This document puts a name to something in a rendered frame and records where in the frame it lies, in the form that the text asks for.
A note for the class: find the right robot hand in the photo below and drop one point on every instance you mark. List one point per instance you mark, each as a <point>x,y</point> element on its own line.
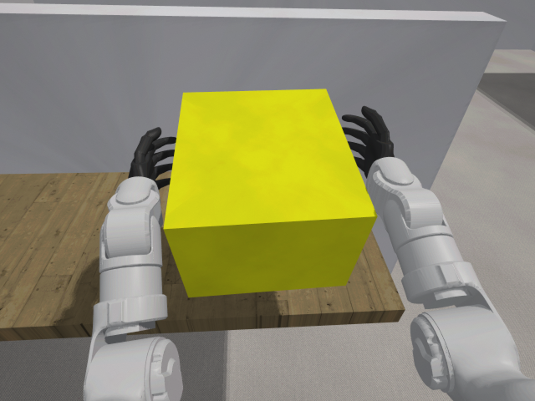
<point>377,141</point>

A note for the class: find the robot right upper arm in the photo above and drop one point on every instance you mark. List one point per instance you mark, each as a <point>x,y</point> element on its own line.
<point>467,353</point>

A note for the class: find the robot left forearm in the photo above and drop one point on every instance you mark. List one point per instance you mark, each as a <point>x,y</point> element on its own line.
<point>130,261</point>

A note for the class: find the left robot hand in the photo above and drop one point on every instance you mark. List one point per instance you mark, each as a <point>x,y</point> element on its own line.
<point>145,157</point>

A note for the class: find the robot right forearm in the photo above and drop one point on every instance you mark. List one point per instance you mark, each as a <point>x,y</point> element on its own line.
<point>435,274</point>

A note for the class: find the robot left upper arm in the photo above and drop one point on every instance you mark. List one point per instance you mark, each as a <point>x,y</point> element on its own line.
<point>140,370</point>

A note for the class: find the carton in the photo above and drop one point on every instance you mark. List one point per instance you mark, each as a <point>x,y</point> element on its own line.
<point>265,194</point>

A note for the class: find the table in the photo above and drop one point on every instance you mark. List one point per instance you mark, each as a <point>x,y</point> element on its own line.
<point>49,270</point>

